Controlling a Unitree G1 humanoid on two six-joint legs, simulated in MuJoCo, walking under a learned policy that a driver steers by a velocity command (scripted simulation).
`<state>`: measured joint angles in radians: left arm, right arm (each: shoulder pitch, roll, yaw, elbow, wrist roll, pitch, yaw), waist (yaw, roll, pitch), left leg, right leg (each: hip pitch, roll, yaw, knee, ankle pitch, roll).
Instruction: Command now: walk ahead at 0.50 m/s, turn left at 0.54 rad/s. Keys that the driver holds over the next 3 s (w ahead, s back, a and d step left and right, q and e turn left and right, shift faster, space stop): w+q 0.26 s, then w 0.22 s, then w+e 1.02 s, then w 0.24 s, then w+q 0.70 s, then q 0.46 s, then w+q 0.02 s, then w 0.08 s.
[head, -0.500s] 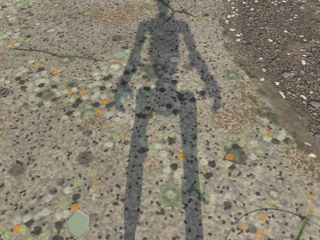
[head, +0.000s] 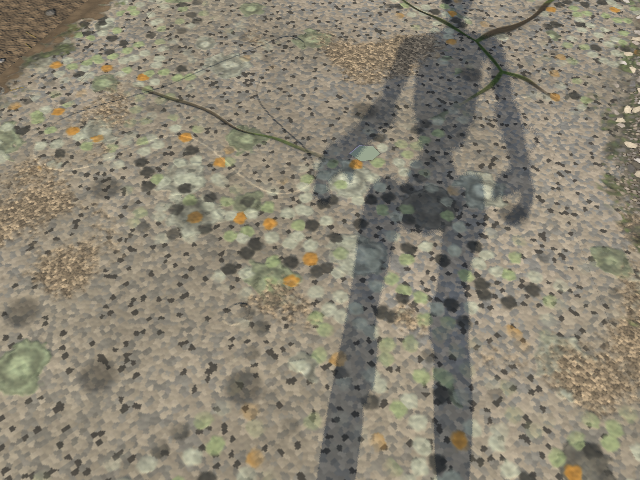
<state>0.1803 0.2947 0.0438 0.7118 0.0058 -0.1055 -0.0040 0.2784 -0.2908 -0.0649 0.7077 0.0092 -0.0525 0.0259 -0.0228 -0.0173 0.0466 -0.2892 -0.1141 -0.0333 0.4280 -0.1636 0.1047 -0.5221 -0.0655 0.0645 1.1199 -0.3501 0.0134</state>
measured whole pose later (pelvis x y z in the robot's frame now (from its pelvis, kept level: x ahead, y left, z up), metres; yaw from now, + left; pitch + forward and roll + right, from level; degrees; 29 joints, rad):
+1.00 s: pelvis +0.52 +0.06 +0.01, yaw +2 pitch +1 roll +2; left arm 0.23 0.33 0.08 0.74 -0.03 -0.03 0.00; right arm 0.30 -0.26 -0.07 0.79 -0.01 -0.09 0.01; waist -0.04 -0.05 0.01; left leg -0.12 -0.02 0.12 0.30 -0.20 0.03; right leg -0.64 -0.09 0.06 1.04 -0.22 0.02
